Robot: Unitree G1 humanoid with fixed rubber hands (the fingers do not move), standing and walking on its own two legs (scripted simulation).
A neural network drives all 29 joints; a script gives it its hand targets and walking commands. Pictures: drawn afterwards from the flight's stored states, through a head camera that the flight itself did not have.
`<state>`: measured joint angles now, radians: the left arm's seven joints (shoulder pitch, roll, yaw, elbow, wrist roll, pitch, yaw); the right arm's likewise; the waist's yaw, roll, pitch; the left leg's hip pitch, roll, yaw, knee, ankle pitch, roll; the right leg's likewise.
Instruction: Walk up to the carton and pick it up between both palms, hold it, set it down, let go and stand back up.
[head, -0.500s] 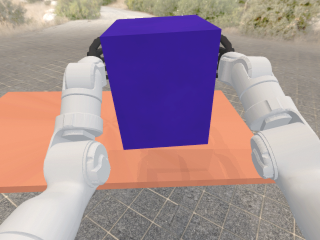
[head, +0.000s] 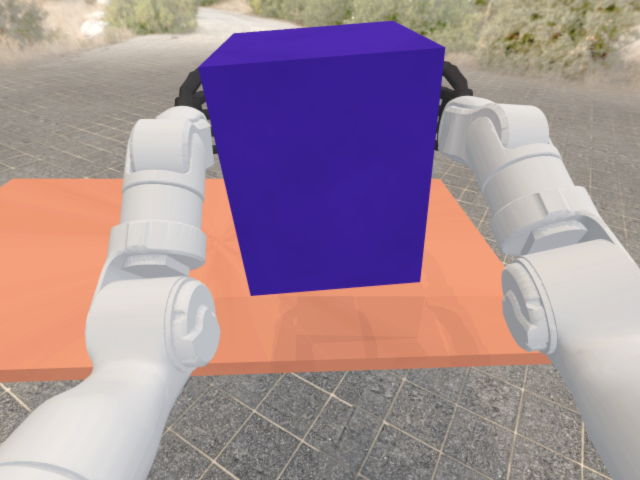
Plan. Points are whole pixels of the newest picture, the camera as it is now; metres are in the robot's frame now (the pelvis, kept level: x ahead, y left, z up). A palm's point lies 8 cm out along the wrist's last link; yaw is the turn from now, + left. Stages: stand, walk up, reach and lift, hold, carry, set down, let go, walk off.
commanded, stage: hold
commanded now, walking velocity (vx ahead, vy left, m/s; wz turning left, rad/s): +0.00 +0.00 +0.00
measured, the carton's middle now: (324, 154) +0.39 +0.00 +0.30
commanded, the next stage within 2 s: none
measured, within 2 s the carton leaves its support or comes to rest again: neither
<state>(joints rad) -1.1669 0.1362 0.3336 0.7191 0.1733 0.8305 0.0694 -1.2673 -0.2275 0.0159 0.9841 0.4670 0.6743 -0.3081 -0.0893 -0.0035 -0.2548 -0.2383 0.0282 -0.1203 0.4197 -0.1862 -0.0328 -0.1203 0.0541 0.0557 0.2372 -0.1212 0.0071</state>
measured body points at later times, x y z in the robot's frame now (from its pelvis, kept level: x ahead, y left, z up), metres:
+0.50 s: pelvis +0.01 +0.00 +0.00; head -0.09 +0.02 +0.44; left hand +0.40 +0.15 +0.33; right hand +0.39 -0.15 +0.34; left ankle +0.02 +0.13 -0.75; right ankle +0.00 -0.13 -0.75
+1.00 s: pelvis +0.01 +0.00 +0.00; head -0.10 +0.03 +0.44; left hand +0.40 +0.15 +0.33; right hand +0.38 -0.14 +0.35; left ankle +0.02 +0.13 -0.75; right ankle +0.00 -0.13 -0.75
